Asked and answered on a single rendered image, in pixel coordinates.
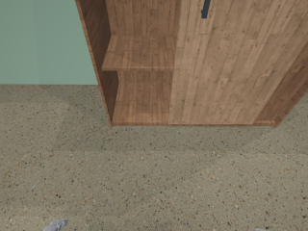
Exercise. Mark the handle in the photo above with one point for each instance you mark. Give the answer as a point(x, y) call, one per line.
point(205, 9)

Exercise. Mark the left robot hand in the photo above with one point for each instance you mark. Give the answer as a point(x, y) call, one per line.
point(56, 225)

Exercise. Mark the wardrobe door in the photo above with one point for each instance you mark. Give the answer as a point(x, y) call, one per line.
point(287, 88)
point(227, 66)

